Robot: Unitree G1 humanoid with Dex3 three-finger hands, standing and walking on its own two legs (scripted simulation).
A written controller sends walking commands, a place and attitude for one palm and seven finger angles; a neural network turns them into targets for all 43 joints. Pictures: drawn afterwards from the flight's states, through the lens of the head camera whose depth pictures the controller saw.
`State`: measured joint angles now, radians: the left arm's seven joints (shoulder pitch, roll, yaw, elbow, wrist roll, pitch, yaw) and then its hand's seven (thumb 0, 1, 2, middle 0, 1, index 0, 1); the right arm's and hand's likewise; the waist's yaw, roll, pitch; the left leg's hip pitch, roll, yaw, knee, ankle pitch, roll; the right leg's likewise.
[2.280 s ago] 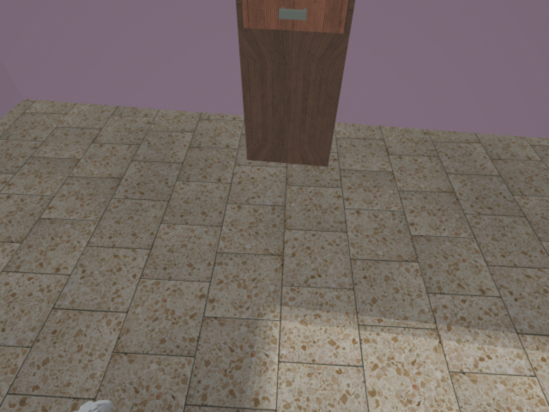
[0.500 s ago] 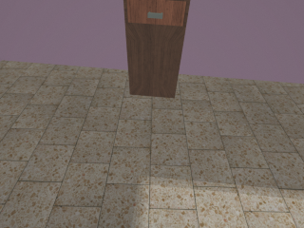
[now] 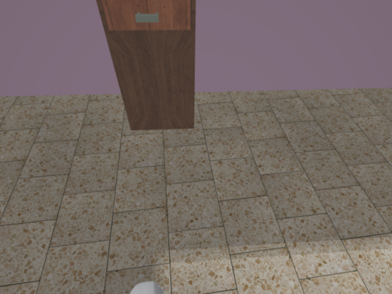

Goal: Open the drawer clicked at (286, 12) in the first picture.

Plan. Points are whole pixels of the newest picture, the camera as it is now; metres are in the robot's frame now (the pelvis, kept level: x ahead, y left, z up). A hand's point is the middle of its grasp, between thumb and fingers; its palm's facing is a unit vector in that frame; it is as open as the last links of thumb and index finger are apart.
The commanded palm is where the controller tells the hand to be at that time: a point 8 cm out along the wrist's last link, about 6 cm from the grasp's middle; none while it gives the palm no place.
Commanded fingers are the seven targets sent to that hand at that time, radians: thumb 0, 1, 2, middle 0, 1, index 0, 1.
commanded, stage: walk to a spot facing it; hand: left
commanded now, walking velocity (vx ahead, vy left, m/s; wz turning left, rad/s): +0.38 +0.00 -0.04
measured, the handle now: (147, 16) +1.27 +0.29 +0.03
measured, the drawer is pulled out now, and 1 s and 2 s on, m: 0.00 0.00 0.00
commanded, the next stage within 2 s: turn to face it in 0.74 s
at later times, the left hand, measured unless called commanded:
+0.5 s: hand (107, 259) +0.23 +0.24 -0.17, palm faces +0.01 -0.99 -0.16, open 7.4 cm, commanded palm none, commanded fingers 0.00 0.90 0.90 -0.20 -0.30 -0.20 -0.30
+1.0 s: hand (158, 167) +0.52 +0.15 -0.16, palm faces -0.11 -0.97 -0.21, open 7.2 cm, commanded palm none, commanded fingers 0.00 0.90 0.90 -0.20 -0.30 -0.20 -0.30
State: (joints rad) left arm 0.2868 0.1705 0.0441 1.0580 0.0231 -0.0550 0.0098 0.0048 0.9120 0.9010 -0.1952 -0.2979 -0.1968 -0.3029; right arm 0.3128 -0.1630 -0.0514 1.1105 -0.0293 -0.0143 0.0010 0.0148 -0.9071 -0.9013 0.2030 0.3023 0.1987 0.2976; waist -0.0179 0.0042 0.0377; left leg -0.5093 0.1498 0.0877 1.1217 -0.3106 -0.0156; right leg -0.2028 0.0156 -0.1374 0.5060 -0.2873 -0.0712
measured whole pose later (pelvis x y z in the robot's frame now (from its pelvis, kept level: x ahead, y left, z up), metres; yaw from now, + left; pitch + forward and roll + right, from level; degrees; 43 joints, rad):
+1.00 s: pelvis +0.42 -0.02 +0.00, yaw -7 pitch -1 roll -1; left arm 0.19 0.17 0.05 1.04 0.02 -0.05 0.02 -0.01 0.95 0.90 -0.20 -0.30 -0.20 -0.30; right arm 0.28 -0.14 -0.04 1.08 -0.02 -0.01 -0.01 0.01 -0.91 -0.90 0.20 0.30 0.20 0.30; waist -0.04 0.03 0.04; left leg -0.50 0.14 0.08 0.97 -0.31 -0.04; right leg -0.21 -0.02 -0.20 0.45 -0.22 -0.05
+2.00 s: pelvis +0.55 +0.01 +0.00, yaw +7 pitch +0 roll -1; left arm 0.44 0.15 0.04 1.13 0.02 -0.01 0.00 0.01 0.90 0.90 -0.20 -0.30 -0.20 -0.30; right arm 0.24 -0.19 -0.05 1.03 -0.03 -0.01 0.02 0.01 -0.91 -0.90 0.20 0.30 0.20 0.30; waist 0.05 -0.03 0.03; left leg -0.28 0.07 0.12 0.54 -0.28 0.00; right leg -0.16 -0.13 -0.16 0.54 -0.37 0.05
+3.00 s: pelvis +0.73 +0.02 +0.00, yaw +3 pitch +0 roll +0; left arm 0.24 0.19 0.04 1.04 0.01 0.05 0.02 0.01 0.91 0.90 -0.20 -0.30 -0.20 -0.30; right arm 0.13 -0.16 -0.03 1.01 -0.02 0.02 -0.03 0.01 -0.92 -0.90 0.21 0.30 0.20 0.30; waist 0.02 0.00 0.08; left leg -0.30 0.06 0.09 0.45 -0.15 0.00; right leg -0.28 -0.03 -0.05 0.74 -0.47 0.01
